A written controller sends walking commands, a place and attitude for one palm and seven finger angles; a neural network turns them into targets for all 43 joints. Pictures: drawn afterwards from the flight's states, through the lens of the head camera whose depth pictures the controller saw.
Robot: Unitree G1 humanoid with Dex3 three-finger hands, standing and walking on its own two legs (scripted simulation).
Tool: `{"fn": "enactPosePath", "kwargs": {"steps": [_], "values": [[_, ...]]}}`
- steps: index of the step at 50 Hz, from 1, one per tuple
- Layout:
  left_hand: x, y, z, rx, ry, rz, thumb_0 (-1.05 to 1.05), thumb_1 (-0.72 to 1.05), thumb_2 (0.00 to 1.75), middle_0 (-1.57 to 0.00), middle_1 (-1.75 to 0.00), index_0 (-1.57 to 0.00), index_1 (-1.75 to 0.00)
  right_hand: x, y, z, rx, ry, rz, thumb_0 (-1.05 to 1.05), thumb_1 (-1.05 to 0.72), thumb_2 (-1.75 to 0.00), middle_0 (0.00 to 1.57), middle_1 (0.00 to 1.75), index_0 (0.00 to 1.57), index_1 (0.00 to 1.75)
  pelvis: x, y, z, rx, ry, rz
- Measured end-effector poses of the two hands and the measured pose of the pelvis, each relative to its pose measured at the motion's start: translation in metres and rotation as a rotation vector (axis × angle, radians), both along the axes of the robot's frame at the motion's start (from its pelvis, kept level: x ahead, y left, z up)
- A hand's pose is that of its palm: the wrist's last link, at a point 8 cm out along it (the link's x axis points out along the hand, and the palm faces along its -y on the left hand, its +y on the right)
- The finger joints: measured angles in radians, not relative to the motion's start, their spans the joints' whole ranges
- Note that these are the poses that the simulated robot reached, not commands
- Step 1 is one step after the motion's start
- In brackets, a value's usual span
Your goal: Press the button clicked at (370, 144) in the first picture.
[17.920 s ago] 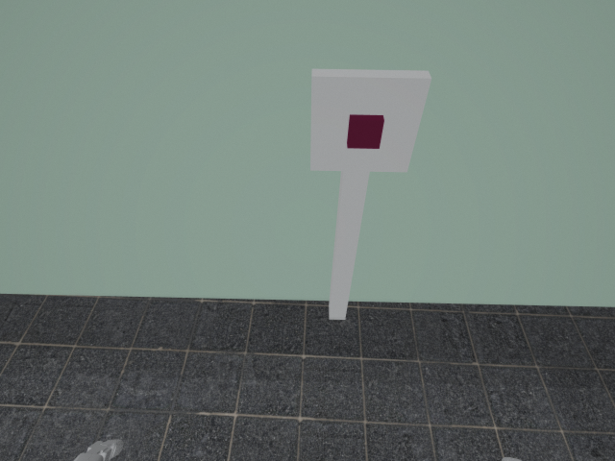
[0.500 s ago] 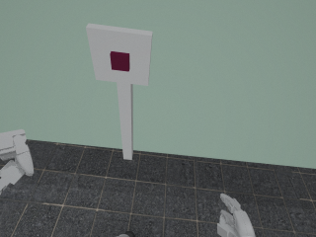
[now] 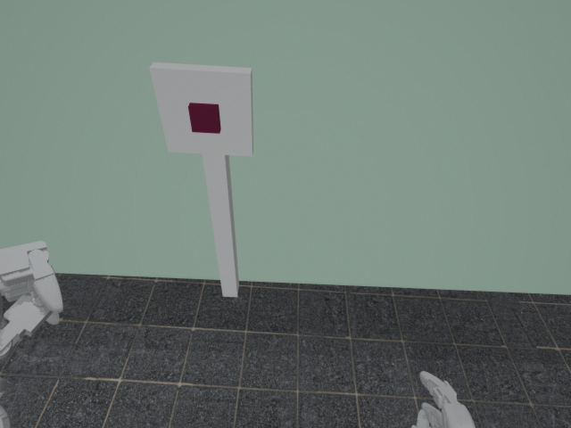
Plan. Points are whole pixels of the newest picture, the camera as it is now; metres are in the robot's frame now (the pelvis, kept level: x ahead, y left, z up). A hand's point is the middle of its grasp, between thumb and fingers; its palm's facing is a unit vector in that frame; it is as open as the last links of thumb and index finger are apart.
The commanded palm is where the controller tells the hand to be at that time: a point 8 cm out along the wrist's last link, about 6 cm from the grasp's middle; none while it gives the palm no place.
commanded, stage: stop stepping back and stand still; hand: left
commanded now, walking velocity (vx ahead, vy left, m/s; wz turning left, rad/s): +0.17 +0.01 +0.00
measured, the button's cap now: (205, 117) +0.75 +0.20 +0.06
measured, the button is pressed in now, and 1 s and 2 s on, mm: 0 0 0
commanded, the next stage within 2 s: let the arm hang, fingers relaxed in 0.20 s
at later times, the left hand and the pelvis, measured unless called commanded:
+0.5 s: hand out of the picture +0.15 +0.22 -0.11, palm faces +0.07 -0.95 -0.31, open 3.0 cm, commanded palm none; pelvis +0.00 +0.01 -0.02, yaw +4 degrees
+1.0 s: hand out of the picture -0.03 +0.21 -0.17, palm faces +0.10 -0.97 -0.22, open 6.6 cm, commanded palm none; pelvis +0.00 +0.03 +0.01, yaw +4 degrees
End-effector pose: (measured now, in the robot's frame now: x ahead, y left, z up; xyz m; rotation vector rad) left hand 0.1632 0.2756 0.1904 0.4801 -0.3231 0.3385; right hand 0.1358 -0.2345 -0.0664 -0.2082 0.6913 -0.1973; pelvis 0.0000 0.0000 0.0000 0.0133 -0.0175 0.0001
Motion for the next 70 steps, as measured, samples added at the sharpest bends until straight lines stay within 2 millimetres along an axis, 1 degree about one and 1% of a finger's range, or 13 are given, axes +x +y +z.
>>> {"fn": "enactPosePath", "kwargs": {"steps": [4,8,16,18,21,25,27,28,35,40,45,55,70], "values": [[-0.018,-0.015,0.010,0.077,0.023,-0.029,0.02,0.89,0.89,-1.31,-1.50,-1.31,-1.50,0.000,0.005,-0.007,0.049,0.009,0.025,0.01,-0.90,-0.90,0.21,0.30,0.20,0.30,-0.005,-0.007,-0.001,-0.018,0.008,0.012],[-0.031,-0.006,0.008,0.056,0.058,0.037,0.01,0.89,0.89,-1.31,-1.50,-1.31,-1.50,-0.004,0.001,-0.014,0.048,0.094,0.042,0.01,-0.90,-0.90,0.21,0.30,0.20,0.30,-0.001,-0.006,0.005,-0.002,0.022,-0.002],[-0.016,0.020,-0.022,-0.019,0.085,0.112,0.01,0.89,0.89,-1.31,-1.50,-1.31,-1.50,0.012,-0.003,-0.020,-0.035,0.111,0.081,0.01,-0.90,-0.90,0.21,0.30,0.20,0.30,0.010,0.010,-0.002,-0.027,0.013,0.046],[0.002,0.027,-0.069,-0.077,0.270,0.104,0.01,0.89,0.89,-1.30,-1.49,-1.30,-1.50,0.019,-0.002,-0.030,-0.020,0.144,0.117,0.01,-0.90,-0.90,0.21,0.30,0.20,0.30,0.007,0.016,-0.006,-0.015,0.020,0.060],[0.007,0.025,-0.166,-0.219,0.674,0.133,0.00,0.90,0.90,-1.27,-1.46,-1.27,-1.47,0.021,0.004,-0.046,0.010,0.181,0.131,0.01,-0.90,-0.90,0.20,0.30,0.20,0.30,0.002,0.019,-0.011,0.005,0.035,0.070],[-0.034,-0.015,-0.269,-0.367,1.105,0.121,0.01,0.91,0.89,-1.17,-1.37,-1.17,-1.38,0.009,0.013,-0.060,0.058,0.243,0.126,0.01,-0.90,-0.90,0.20,0.30,0.20,0.30,-0.003,0.011,-0.015,0.024,0.017,0.067],[-0.068,-0.039,-0.299,-0.445,1.264,0.104,0.01,0.91,0.89,-1.11,-1.32,-1.11,-1.32,-0.005,0.017,-0.063,0.074,0.305,0.112,0.01,-0.90,-0.90,0.20,0.30,0.20,0.30,-0.001,0.009,-0.012,0.014,0.008,0.076],[-0.078,-0.038,-0.305,-0.476,1.266,0.154,0.01,0.90,0.89,-1.08,-1.31,-1.09,-1.29,-0.013,0.019,-0.064,0.075,0.343,0.108,0.01,-0.90,-0.90,0.20,0.30,0.20,0.30,0.000,0.007,-0.011,0.007,0.007,0.084],[-0.134,-0.011,-0.322,-0.533,1.422,0.282,0.02,0.90,0.89,-0.84,-1.09,-0.86,-1.03,-0.066,0.021,-0.067,0.054,0.549,0.059,0.01,-0.92,-0.90,0.21,0.30,0.20,0.30,0.002,0.011,-0.002,-0.026,-0.018,0.087],[-0.170,-0.006,-0.322,-0.547,1.549,0.320,0.01,0.91,0.89,-0.67,-0.86,-0.68,-0.84,-0.093,0.023,-0.068,0.056,0.618,0.022,0.01,-0.92,-0.90,0.21,0.30,0.20,0.30,0.000,0.021,0.004,-0.031,-0.021,0.077],[-0.192,-0.008,-0.322,-0.564,1.621,0.334,0.01,0.91,0.89,-0.50,-0.65,-0.50,-0.64,-0.116,0.032,-0.070,0.073,0.672,0.008,0.01,-0.91,-0.90,0.20,0.30,0.20,0.30,-0.003,0.027,0.007,-0.027,-0.020,0.070],[-0.202,-0.021,-0.326,-0.595,1.659,0.313,0.01,0.91,0.89,-0.25,-0.36,-0.25,-0.37,-0.143,0.054,-0.074,0.120,0.721,-0.016,0.01,-0.90,-0.90,0.20,0.30,0.20,0.30,-0.006,0.033,0.009,-0.021,-0.028,0.061],[-0.204,-0.034,-0.330,-0.618,1.664,0.291,0.00,0.91,0.89,-0.20,-0.30,-0.20,-0.30,-0.159,0.063,-0.076,0.145,0.745,-0.043,0.00,-0.90,-0.90,0.20,0.30,0.20,0.30,-0.010,0.033,0.008,-0.019,-0.024,0.058]]}}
